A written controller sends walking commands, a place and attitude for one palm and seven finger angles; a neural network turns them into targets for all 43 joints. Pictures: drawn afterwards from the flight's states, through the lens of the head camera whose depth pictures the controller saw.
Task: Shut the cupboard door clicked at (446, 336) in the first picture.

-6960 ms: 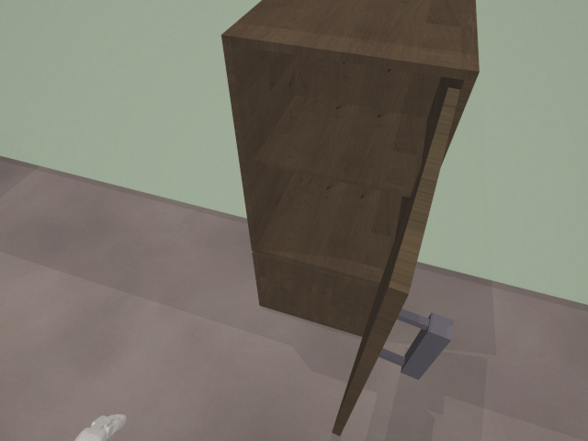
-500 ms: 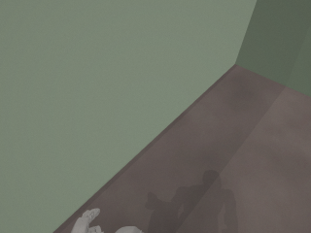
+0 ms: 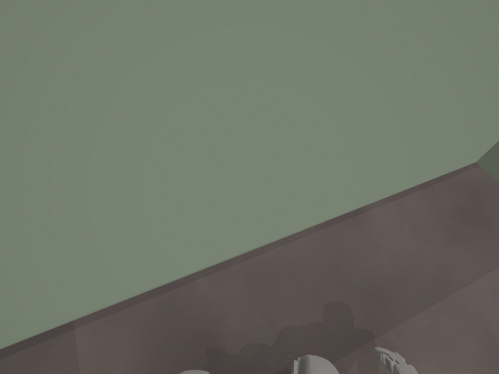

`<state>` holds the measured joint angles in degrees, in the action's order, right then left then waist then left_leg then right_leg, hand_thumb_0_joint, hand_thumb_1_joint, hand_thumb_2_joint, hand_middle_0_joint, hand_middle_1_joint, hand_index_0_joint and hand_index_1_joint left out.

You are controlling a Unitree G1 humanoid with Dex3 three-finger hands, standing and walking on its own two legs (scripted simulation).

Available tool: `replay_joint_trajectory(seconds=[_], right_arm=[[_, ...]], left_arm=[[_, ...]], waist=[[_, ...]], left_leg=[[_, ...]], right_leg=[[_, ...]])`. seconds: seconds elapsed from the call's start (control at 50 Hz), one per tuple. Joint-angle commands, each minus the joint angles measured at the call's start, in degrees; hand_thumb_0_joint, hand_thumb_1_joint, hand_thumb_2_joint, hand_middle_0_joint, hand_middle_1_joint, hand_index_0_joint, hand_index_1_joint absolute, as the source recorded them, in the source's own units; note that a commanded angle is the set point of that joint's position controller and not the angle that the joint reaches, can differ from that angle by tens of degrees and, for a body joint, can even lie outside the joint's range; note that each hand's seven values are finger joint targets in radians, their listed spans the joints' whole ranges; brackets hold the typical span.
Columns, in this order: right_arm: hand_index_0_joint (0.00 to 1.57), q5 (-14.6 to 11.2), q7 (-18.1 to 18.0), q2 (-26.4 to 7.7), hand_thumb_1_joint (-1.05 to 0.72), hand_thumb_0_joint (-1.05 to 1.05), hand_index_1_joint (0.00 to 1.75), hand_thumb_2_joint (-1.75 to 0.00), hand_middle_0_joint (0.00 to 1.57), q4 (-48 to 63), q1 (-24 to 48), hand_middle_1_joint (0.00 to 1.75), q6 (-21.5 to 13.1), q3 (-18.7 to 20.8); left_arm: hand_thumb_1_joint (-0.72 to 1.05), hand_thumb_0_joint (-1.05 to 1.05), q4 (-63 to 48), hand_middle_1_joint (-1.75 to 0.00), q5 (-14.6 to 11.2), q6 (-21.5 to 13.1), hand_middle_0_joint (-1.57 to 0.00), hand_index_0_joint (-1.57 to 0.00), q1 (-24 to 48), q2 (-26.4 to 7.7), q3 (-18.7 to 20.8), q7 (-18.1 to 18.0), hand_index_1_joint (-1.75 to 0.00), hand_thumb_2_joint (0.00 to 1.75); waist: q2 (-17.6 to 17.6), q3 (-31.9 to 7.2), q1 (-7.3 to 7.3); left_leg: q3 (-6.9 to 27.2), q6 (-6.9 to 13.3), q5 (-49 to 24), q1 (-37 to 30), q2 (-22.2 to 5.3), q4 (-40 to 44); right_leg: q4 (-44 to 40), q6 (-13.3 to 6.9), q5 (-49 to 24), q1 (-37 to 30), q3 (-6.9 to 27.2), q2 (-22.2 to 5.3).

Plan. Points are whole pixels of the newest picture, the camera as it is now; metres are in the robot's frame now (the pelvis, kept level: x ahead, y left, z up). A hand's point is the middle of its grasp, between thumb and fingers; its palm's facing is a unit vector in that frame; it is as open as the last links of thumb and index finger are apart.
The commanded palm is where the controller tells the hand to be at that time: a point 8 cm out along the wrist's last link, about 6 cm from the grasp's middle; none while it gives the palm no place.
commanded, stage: turn to face it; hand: left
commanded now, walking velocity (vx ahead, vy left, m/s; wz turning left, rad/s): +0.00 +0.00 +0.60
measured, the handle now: out of the picture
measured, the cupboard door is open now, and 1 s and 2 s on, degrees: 100 100 100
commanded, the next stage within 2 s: none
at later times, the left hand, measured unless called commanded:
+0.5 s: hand out of the picture +0.08 +0.16 -0.13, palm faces +0.26 -0.92 -0.29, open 7.4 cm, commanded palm none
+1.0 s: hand out of the picture -0.14 +0.19 -0.18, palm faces +0.61 -0.75 -0.27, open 7.4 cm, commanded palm none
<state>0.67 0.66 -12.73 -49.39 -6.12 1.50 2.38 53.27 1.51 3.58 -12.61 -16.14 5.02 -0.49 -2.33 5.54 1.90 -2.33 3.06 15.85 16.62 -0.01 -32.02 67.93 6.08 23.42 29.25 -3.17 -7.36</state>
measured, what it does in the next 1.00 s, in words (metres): steps on the spot, turning left: right foot, then left foot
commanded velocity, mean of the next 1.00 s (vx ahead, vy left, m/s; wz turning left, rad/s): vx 0.00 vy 0.00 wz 0.60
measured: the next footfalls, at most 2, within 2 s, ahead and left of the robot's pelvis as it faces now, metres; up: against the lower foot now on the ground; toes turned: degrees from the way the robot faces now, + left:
right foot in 0.38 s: +0.07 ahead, -0.15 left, +0.00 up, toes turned +12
left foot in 0.86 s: -0.07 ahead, +0.08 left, +0.00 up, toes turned +36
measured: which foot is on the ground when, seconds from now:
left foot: down 0.00-0.38, up 0.40-0.84, down 0.86-1.00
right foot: up 0.00-0.36, down 0.38-0.86, up 0.88-1.00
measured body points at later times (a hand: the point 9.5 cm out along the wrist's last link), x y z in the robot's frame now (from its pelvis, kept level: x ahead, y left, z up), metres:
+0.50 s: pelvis +0.00 -0.06 +0.00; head +0.03 -0.09 +0.45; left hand +0.06 +0.20 -0.11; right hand +0.10 -0.31 -0.16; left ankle -0.04 +0.07 -0.66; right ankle +0.03 -0.16 -0.74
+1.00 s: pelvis -0.04 -0.02 +0.00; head -0.02 +0.03 +0.44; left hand -0.17 +0.23 -0.16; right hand +0.22 -0.16 -0.12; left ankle -0.10 +0.06 -0.74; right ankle +0.03 -0.17 -0.66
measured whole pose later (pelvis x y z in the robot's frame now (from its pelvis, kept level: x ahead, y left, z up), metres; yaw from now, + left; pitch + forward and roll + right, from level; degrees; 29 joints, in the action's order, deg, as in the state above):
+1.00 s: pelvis -0.04 -0.02 +0.00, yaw +36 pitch +1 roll -1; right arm 0.9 0.6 -13.3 -49.9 -6.7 1.6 2.9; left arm 53.6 1.4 4.3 -13.4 -16.9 5.1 -0.7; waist -2.7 5.2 1.6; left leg -0.8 1.5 17.6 15.4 0.0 -32.4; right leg 65.0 5.5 25.7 27.9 -3.9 -7.6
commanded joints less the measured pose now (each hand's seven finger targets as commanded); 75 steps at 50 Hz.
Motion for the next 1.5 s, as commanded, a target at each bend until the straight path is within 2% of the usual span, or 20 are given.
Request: replay_joint_trajectory(seconds=[0.0, 0.2, 0.32, 0.34, 0.36, 0.38, 0.42, 0.46, 0.72, 0.8, 0.84, 0.86, 0.96, 1.16, 1.24, 1.26, 1.3, 1.32, 1.38, 1.48], right_arm=[[0.20, 0.0, -1.3, -11.9, -0.90, 0.00, 0.30, -0.90, 0.20, 2.5, -3.7, 0.30, -1.4, 3.3], [0.20, 0.7, -1.4, -11.5, -0.90, 0.00, 0.30, -0.90, 0.20, 0.7, -8.9, 0.30, -0.7, 4.4], [0.20, 0.1, -1.1, -10.9, -0.90, 0.00, 0.30, -0.90, 0.20, 1.7, -5.0, 0.30, -0.3, 4.8], [0.20, -0.5, -0.7, -7.8, -0.90, 0.00, 0.30, -0.90, 0.20, 2.1, -5.8, 0.30, -0.3, 4.5], [0.20, -0.5, -0.7, -4.5, -0.90, 0.00, 0.30, -0.90, 0.20, 3.3, -6.1, 0.30, -0.2, 4.1], [0.20, 0.3, -0.8, -8.1, -0.90, 0.00, 0.30, -0.90, 0.20, 3.1, -5.4, 0.30, 0.2, 4.8], [0.20, 0.6, 0.0, -7.0, -0.90, 0.00, 0.30, -0.90, 0.20, 0.5, -7.9, 0.30, 1.7, 5.1], [0.20, 0.8, 0.8, -6.8, -0.90, 0.00, 0.30, -0.90, 0.20, -0.8, -8.9, 0.30, 2.1, 4.6], [0.20, -0.1, 1.2, -5.2, -0.90, 0.00, 0.30, -0.90, 0.20, 2.3, 1.4, 0.30, 1.3, 2.7], [0.20, 0.0, 0.9, -8.1, -0.90, 0.00, 0.30, -0.90, 0.20, 1.0, -6.1, 0.30, 0.0, 3.2], [0.20, 0.0, 0.0, -19.6, -0.90, 0.00, 0.30, -0.90, 0.20, 0.3, -12.5, 0.30, -0.6, 6.0], [0.20, 0.1, -0.3, -18.9, -0.90, 0.00, 0.30, -0.90, 0.20, -0.9, -13.9, 0.30, -0.2, 5.6], [0.20, 0.3, -1.4, -12.6, -0.90, 0.00, 0.30, -0.90, 0.20, 2.4, -2.1, 0.30, -0.8, 3.4], [0.20, 0.8, -1.3, -12.7, -0.90, 0.00, 0.30, -0.90, 0.20, 1.8, -5.8, 0.30, -0.4, 4.2], [0.20, 0.5, -1.2, -12.4, -0.90, 0.00, 0.30, -0.90, 0.20, 2.7, -2.9, 0.30, 0.0, 4.4], [0.20, 0.1, -1.1, -11.3, -0.90, 0.00, 0.30, -0.90, 0.20, 3.0, -2.5, 0.30, -0.1, 4.4], [0.20, -0.4, -0.7, -5.7, -0.90, 0.00, 0.30, -0.90, 0.20, 4.7, -4.0, 0.30, -0.3, 3.7], [0.20, 0.1, -0.8, -8.6, -0.90, 0.00, 0.30, -0.90, 0.20, 4.5, -4.0, 0.30, 0.3, 4.5], [0.20, 0.6, 0.3, -7.7, -0.90, 0.00, 0.30, -0.90, 0.20, 0.9, -4.9, 0.30, 1.6, 4.4], [0.20, 0.5, 1.2, -6.0, -0.90, 0.00, 0.30, -0.90, 0.20, 0.6, -2.7, 0.30, 2.3, 3.8]], left_arm=[[0.90, 0.00, -4.8, -0.30, -0.4, -1.6, -0.20, -0.20, -0.4, -4.0, 0.7, -0.3, -0.30, 0.90], [0.90, 0.00, -9.0, -0.30, -1.0, -2.1, -0.20, -0.20, 7.6, -2.0, 0.0, -0.9, -0.30, 0.90], [0.90, 0.00, -7.6, -0.30, -1.6, -3.4, -0.20, -0.20, -0.3, -3.1, 0.3, -1.3, -0.30, 0.90], [0.90, 0.00, -7.2, -0.30, -1.0, -4.0, -0.20, -0.20, -2.3, -6.5, 1.1, -1.6, -0.30, 0.90], [0.90, 0.00, -7.7, -0.30, -0.1, -4.0, -0.20, -0.20, -2.3, -11.7, 2.1, -1.9, -0.30, 0.90], [0.90, 0.00, -8.3, -0.30, -0.5, -3.6, -0.20, -0.20, -1.4, -11.2, 1.6, -1.9, -0.30, 0.90], [0.90, 0.00, -10.0, -0.30, -0.7, -3.5, -0.20, -0.20, 6.7, -6.5, 0.8, -2.1, -0.30, 0.90], [0.90, 0.00, -10.0, -0.30, -0.7, -4.0, -0.20, -0.20, 8.2, -4.2, -0.3, -1.6, -0.30, 0.90], [0.90, 0.00, -5.6, -0.30, 0.5, -3.4, -0.20, -0.20, -2.8, -8.9, 1.2, -1.3, -0.30, 0.90], [0.90, 0.00, -5.2, -0.30, -0.5, -2.6, -0.20, -0.20, -1.9, -8.9, 1.6, -0.8, -0.30, 0.90], [0.90, 0.00, -9.5, -0.30, -0.8, -2.1, -0.20, -0.20, 1.5, -2.2, -0.2, -0.4, -0.30, 0.90], [0.90, 0.00, -9.7, -0.30, -0.4, -1.6, -0.20, -0.20, 3.8, -4.1, -0.1, -0.7, -0.30, 0.90], [0.90, 0.00, -5.7, -0.30, -0.4, -1.5, -0.20, -0.20, 1.0, -4.2, 0.6, 0.1, -0.30, 0.90], [0.90, 0.00, -8.8, -0.30, -0.9, -2.1, -0.20, -0.20, 5.7, -2.7, -0.2, -0.5, -0.30, 0.90], [0.90, 0.00, -8.2, -0.30, -1.5, -3.1, -0.20, -0.20, 0.3, -2.9, 0.0, -0.8, -0.30, 0.90], [0.90, 0.00, -7.5, -0.30, -1.4, -3.7, -0.20, -0.20, -2.4, -4.0, 0.3, -1.0, -0.30, 0.90], [0.90, 0.00, -7.5, -0.30, -0.1, -4.4, -0.20, -0.20, -4.4, -13.1, 2.0, -1.6, -0.30, 0.90], [0.90, 0.00, -8.1, -0.30, -0.4, -3.9, -0.20, -0.20, -3.5, -12.1, 1.7, -1.8, -0.30, 0.90], [0.90, 0.00, -9.3, -0.30, -0.5, -4.1, -0.20, -0.20, 4.6, -6.0, 0.1, -1.7, -0.30, 0.90], [0.90, 0.00, -7.9, -0.30, -0.1, -4.1, -0.20, -0.20, 1.3, -6.0, 0.1, -1.6, -0.30, 0.90]], waist=[[8.9, -9.1, -2.17], [11.3, -8.8, -4.67], [8.6, -11.9, -0.35], [-0.9, -13.0, 0.53], [-16.7, -11.3, 0.95], [-10.4, -10.1, 0.55], [-7.4, -5.6, -3.74], [-8.3, -2.7, -4.70], [-11.5, -6.4, 1.23], [-5.8, -11.4, -3.00], [22.3, -13.9, -7.44], [14.1, -13.5, -7.66], [12.2, -7.0, -2.45], [11.6, -8.4, -4.13], [11.1, -10.1, -1.20], [8.2, -11.3, 0.30], [-16.1, -12.0, 1.42], [-9.6, -11.4, 0.77], [-6.9, -4.8, -2.97], [-9.1, -3.0, -1.48]], left_leg=[[13.0, 5.0, -30.9, -10.5, -12.5, 11.5], [24.3, 8.3, -28.1, -10.5, -12.7, 10.0], [25.1, 3.3, -23.6, 1.9, -7.1, 3.0], [19.7, -1.0, -7.9, 11.4, -2.3, -3.4], [6.5, -6.0, 16.8, 21.2, 6.1, -18.0], [8.0, -5.7, 19.2, 18.6, 2.8, -29.7], [8.3, -6.2, 10.9, 17.1, 0.3, -38.3], [5.2, -7.3, 4.8, 17.3, -1.0, -41.3], [-2.7, -7.4, 11.0, 8.4, -1.8, -14.0], [-2.8, -5.5, -5.4, -8.8, -1.2, 7.8], [26.7, 6.3, -41.8, -21.3, -24.4, 11.6], [22.8, 9.7, -40.6, -19.0, -25.7, 9.7], [13.1, 4.9, -29.4, -8.9, -12.3, 10.8], [22.6, 7.6, -28.4, -9.8, -12.1, 9.0], [24.5, 5.1, -29.0, -2.7, -9.2, 4.1], [22.9, 2.4, -22.2, 1.3, -6.4, 0.6], [6.2, -6.0, 19.4, 19.4, 6.0, -22.2], [8.8, -5.7, 19.7, 17.1, 2.3, -32.5], [6.6, -7.0, 9.0, 17.8, -1.0, -41.5], [2.2, -8.1, 6.4, 15.7, -1.8, -34.2]], right_leg=[[-0.1, 0.7, -4.2, 4.1, 2.7, 0.5], [-16.5, 0.1, 2.3, 0.6, 4.1, 3.8], [-43.7, -1.6, -11.2, -22.6, 3.3, 5.8], [-51.0, -4.0, -12.8, -32.7, 10.3, -3.3], [-52.9, -11.3, -18.6, -34.0, 25.5, -19.9], [-52.2, -15.4, -20.3, -24.8, 23.8, -22.7], [-53.8, -12.8, -12.6, -17.0, 15.7, -15.6], [-52.1, -11.1, -16.9, -16.0, 6.3, -10.7], [-45.0, -12.9, -31.8, -24.9, -1.5, -14.9], [-30.9, -7.0, -29.2, -18.6, -7.3, -12.8], [-8.0, 0.3, 16.7, 7.0, -5.7, -0.7], [-2.3, -1.0, 14.0, 6.6, -0.4, -1.8], [-0.3, -0.3, -1.0, 4.1, 1.9, 0.0], [-18.3, -0.3, 2.3, -1.3, 2.7, 4.0], [-35.0, -1.2, -5.2, -15.4, 1.8, 6.4], [-44.7, -1.3, -12.6, -22.8, 2.4, 4.7], [-51.1, -12.1, -26.9, -33.2, 25.7, -21.5], [-50.2, -15.9, -28.5, -26.7, 22.8, -23.2], [-49.2, -13.2, -26.3, -21.0, 8.9, -13.3], [-49.5, -12.0, -25.9, -21.1, 0.7, -11.8]])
